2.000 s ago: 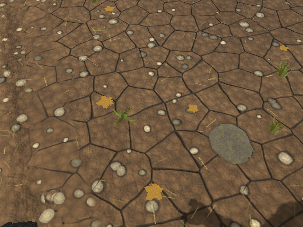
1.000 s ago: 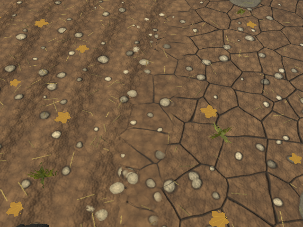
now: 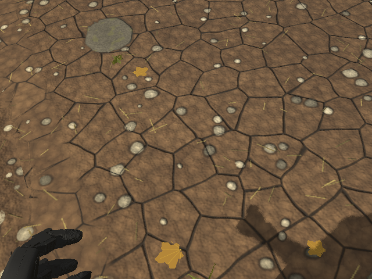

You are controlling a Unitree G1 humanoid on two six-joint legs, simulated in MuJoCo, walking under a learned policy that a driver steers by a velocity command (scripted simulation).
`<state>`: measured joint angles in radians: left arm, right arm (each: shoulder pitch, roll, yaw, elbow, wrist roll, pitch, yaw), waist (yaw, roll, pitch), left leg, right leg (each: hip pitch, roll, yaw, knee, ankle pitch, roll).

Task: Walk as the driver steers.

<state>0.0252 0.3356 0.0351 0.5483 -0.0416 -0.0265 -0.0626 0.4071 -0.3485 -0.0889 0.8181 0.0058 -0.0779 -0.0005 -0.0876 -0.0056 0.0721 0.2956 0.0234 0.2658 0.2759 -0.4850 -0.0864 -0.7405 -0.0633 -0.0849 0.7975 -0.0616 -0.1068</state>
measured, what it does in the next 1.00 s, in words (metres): walks ahead, turning left: right foot, then left foot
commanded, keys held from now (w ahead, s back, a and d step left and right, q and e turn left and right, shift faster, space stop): w+e+shift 0.02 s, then w+shift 0.06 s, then w+q+shift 0.76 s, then q+shift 0.16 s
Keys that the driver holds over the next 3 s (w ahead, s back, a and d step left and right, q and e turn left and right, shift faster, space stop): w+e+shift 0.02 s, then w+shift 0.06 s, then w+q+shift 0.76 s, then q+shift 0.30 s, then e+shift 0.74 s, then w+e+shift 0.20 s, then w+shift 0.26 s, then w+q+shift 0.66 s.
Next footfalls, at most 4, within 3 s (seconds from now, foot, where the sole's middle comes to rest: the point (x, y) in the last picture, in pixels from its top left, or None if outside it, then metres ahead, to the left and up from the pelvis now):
0.04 right None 0.24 -0.07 -0.73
0.52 left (181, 208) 0.70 0.04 -0.73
0.94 right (190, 119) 1.13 -0.04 -0.73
1.34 left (128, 138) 1.06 0.24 -0.73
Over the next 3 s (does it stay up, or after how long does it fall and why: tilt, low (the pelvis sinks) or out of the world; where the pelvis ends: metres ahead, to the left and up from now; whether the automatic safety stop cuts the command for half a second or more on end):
stays up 1.68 0.10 0.01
